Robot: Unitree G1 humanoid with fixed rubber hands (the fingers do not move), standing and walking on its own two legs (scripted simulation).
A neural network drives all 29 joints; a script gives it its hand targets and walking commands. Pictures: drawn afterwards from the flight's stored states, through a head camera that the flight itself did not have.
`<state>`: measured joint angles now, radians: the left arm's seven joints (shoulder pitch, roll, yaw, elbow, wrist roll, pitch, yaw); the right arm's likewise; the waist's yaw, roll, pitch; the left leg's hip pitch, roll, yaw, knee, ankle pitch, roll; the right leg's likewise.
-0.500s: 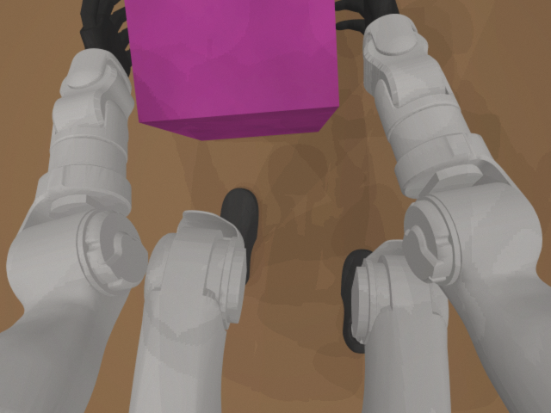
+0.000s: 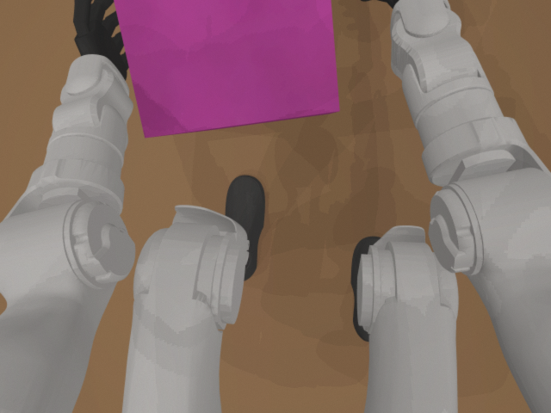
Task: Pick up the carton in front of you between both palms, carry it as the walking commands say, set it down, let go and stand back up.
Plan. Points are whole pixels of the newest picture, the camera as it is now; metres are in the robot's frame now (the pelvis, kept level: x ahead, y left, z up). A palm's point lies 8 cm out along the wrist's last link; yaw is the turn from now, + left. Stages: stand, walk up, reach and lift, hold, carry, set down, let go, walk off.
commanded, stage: set down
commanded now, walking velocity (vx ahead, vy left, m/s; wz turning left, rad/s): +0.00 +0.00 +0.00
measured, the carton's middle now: (247, 46) +0.51 +0.13 -0.26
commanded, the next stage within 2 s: let go in 1.20 s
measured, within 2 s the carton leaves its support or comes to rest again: neither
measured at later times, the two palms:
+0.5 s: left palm (15, 39) +0.46 +0.31 -0.09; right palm out of the picture +0.58 -0.05 -0.08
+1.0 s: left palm out of the picture +0.46 +0.31 +0.06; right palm out of the picture +0.59 -0.06 +0.06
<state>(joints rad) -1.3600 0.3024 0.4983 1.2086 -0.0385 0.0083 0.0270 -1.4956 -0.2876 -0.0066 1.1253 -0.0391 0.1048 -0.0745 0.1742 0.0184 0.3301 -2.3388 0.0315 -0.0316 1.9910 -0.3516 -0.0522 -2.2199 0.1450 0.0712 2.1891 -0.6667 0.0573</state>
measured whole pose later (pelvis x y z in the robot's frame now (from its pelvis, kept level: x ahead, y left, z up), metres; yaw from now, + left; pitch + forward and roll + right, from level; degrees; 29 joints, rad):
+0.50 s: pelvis +0.00 +0.00 +0.04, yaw +0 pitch +43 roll -1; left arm -1.16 0.26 0.36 0.84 -0.15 0.11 0.09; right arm -1.39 -0.34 -0.04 0.96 0.05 0.20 -0.10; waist 0.18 -0.05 0.16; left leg -2.26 -0.01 -0.05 1.85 -0.34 -0.04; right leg -2.12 0.09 0.04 2.03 -0.66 0.04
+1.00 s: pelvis +0.03 +0.01 +0.16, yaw +0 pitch +48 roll -1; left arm -0.93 0.19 0.40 0.66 -0.07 0.18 0.04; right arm -1.18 -0.29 -0.12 0.86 -0.03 0.23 -0.04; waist 0.17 -0.06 -0.08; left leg -1.97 0.00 -0.04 1.46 -0.32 -0.03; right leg -1.84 0.07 0.06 1.59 -0.59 0.04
